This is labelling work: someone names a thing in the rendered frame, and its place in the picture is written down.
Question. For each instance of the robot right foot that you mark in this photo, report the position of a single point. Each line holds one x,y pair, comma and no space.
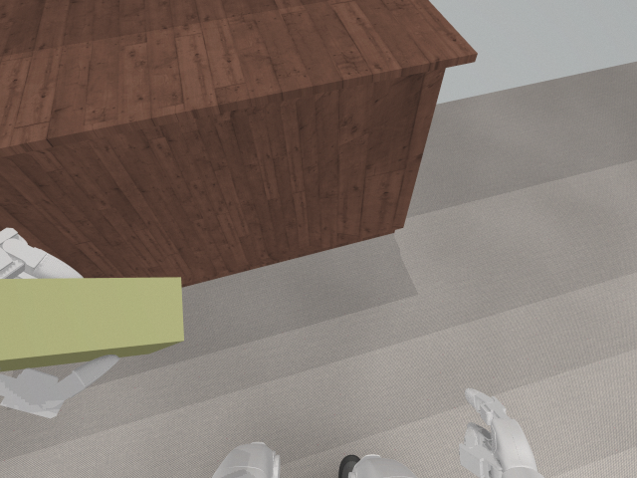
347,464

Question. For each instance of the left robot hand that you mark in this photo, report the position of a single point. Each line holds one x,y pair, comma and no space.
35,391

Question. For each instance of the table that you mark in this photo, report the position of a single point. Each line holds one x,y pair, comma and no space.
205,138

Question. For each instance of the robot right thigh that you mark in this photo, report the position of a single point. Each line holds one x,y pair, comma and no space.
381,468

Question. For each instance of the sponge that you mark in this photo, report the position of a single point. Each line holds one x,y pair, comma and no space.
47,322

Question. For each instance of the right robot hand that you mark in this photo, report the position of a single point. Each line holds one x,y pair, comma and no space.
489,454

